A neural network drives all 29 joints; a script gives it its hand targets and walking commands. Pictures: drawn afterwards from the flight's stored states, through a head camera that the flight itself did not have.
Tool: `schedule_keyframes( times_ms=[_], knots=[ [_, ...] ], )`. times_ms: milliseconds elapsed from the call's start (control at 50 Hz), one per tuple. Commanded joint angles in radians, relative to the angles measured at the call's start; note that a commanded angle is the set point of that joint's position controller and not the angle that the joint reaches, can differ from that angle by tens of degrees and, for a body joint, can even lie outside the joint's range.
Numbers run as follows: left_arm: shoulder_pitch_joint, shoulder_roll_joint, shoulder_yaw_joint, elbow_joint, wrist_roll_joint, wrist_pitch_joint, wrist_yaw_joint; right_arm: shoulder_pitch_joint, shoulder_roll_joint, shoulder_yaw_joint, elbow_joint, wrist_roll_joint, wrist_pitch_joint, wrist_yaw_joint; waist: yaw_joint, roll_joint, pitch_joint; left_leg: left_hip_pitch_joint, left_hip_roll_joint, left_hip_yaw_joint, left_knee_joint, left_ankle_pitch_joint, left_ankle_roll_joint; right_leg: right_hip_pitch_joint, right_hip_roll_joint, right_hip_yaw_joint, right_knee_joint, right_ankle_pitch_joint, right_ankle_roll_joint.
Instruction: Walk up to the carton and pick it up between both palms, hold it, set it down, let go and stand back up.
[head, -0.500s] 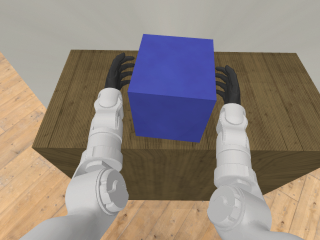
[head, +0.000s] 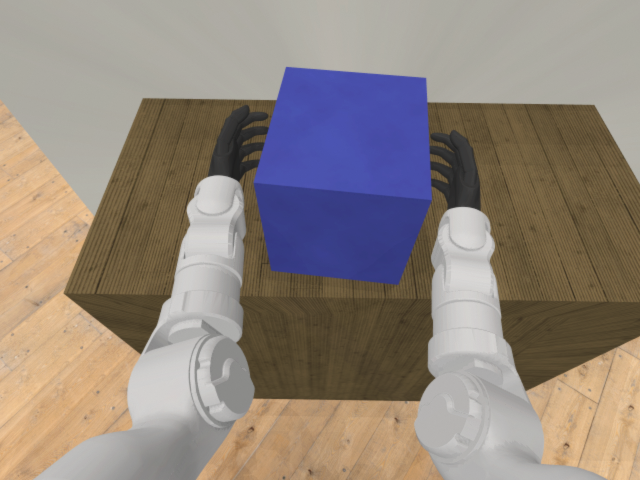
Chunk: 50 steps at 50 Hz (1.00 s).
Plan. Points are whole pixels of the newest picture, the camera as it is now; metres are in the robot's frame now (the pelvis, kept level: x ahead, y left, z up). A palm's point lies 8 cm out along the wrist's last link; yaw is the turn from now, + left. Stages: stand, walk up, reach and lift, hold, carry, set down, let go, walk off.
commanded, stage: reach and lift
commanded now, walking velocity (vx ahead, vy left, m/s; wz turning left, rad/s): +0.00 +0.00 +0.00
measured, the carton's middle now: (344, 180) +0.50 -0.05 +0.04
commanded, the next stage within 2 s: none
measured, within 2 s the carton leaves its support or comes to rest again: leaves its support in 0.90 s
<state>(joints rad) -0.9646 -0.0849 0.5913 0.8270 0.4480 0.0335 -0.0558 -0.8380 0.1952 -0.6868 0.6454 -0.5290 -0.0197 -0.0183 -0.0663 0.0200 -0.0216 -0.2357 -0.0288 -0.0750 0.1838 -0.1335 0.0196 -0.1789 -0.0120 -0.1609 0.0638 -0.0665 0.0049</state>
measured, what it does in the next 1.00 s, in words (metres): stands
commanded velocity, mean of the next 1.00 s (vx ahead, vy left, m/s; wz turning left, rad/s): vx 0.00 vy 0.00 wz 0.00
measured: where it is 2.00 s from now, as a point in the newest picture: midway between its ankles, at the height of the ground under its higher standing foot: outside the picture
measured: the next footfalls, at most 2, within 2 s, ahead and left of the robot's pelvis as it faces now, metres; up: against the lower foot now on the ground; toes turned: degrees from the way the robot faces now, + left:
none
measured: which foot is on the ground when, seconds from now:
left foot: down 0.00-1.00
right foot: down 0.00-1.00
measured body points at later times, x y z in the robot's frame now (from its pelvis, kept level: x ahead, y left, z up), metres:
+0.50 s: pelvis +0.00 +0.00 +0.00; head +0.07 +0.00 +0.44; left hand +0.47 +0.10 +0.11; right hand +0.42 -0.18 +0.09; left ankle -0.04 +0.11 -0.75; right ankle -0.04 -0.11 -0.75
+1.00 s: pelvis -0.03 +0.00 +0.00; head -0.02 +0.00 +0.45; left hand +0.40 +0.09 +0.12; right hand +0.37 -0.19 +0.12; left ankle -0.04 +0.11 -0.75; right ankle -0.04 -0.11 -0.75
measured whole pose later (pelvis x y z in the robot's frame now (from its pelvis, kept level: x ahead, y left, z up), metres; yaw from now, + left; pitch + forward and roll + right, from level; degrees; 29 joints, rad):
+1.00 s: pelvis -0.03 +0.00 +0.00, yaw -1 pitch +4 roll -1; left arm -0.83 -0.11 0.48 0.81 0.37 0.14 0.01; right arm -0.75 0.10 -0.52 0.79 -0.34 -0.01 -0.09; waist -0.07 0.01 -0.06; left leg -0.15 -0.02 -0.06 0.20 -0.12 0.02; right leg -0.10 -0.01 -0.14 0.07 -0.04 0.00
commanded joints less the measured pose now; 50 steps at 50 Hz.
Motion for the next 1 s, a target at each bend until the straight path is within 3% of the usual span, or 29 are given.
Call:
schedule_keyframes(
  times_ms=[0,160,260,400,660,820,980],
  knots=[
    [-0.256,-0.297,-0.194,0.087,0.019,0.031,-0.104,-0.398,0.252,0.227,0.013,-0.009,-0.018,0.082,-0.024,0.008,-0.438,0.054,0.02,0.014,0.033,0.396,-0.041,0.345,0.025,0.019,0.156,0.554,0.036],
    [-0.253,-0.306,-0.206,0.092,0.017,0.032,-0.102,-0.401,0.25,0.239,0.016,0.001,-0.025,0.08,-0.027,0.014,-0.448,0.061,0.023,0.011,0.039,0.412,-0.045,0.332,0.026,0.019,0.151,0.548,0.029],
    [-0.228,-0.359,-0.252,0.076,0.01,0.039,-0.094,-0.383,0.284,0.301,0.05,0.033,-0.051,0.071,-0.029,0.016,-0.483,0.024,0.024,0.017,0.062,0.491,-0.043,0.361,0.024,0.04,0.164,0.603,0.012],
    [-0.193,-0.39,-0.31,0.029,-0.011,0.067,-0.089,-0.358,0.296,0.38,0.072,0.089,-0.065,0.058,-0.033,-0.001,-0.499,-0.038,0.023,0.013,0.063,0.501,-0.028,0.446,0.013,0.057,0.183,0.653,0.006],
    [-0.218,-0.435,-0.399,-0.063,-0.052,0.082,-0.066,-0.418,0.25,0.46,0.057,0.177,-0.088,0.049,-0.031,0.025,-0.522,0.13,0.031,-0.004,0.082,0.536,-0.068,0.379,0.037,0.037,0.134,0.553,-0.006],
    [-0.309,-0.422,-0.403,-0.077,-0.087,0.064,-0.058,-0.504,0.235,0.474,0.047,0.202,-0.079,0.048,-0.014,0.013,-0.526,0.185,0.029,-0.005,0.064,0.429,-0.072,0.348,0.045,0.028,0.116,0.477,0.0],
    [-0.407,-0.341,-0.34,-0.063,-0.106,0.071,-0.072,-0.538,0.258,0.447,0.065,0.183,-0.024,0.045,0.0,-0.024,-0.442,0.055,0.011,0.026,-0.009,0.138,-0.02,0.41,0.022,0.034,0.131,0.325,0.021]
  ],
)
